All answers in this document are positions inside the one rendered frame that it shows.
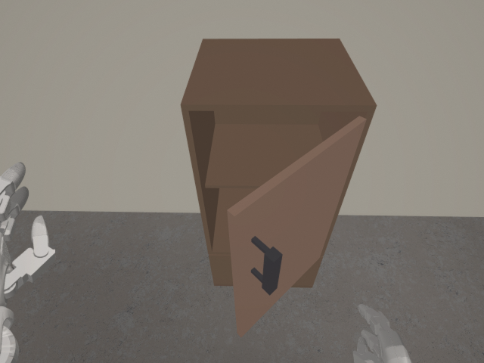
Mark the robot left hand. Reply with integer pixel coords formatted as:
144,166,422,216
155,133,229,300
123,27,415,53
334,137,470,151
0,162,55,307

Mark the handle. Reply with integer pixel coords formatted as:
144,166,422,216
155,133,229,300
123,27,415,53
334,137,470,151
251,236,283,296

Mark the cupboard door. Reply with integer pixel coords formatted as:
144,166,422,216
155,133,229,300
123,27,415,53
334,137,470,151
227,116,367,337

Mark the robot right hand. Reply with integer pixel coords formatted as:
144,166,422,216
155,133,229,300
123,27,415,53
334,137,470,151
353,304,411,363

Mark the left robot forearm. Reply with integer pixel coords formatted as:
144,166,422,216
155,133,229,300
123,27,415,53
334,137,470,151
0,306,19,363

